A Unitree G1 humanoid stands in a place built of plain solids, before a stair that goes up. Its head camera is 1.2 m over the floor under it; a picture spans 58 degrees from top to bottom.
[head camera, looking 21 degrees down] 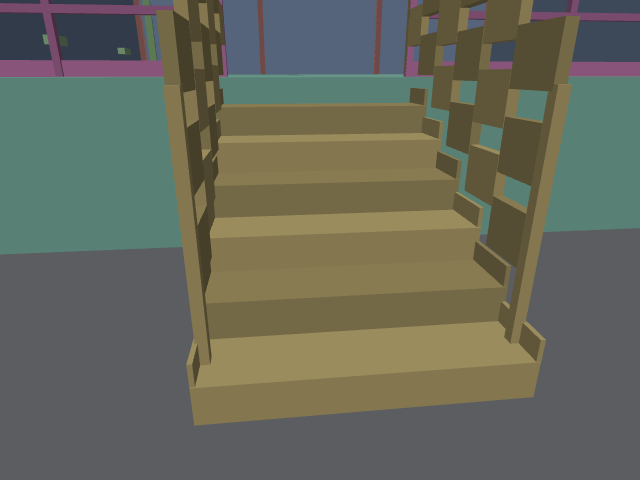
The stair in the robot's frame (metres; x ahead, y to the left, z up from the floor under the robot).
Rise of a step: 0.17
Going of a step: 0.30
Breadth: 1.32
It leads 7 degrees to the left of straight ahead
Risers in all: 7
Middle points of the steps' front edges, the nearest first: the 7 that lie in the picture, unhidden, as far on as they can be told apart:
1.31 -0.19 0.17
1.60 -0.16 0.34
1.90 -0.13 0.51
2.20 -0.09 0.67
2.50 -0.06 0.84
2.80 -0.02 1.01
3.09 0.01 1.18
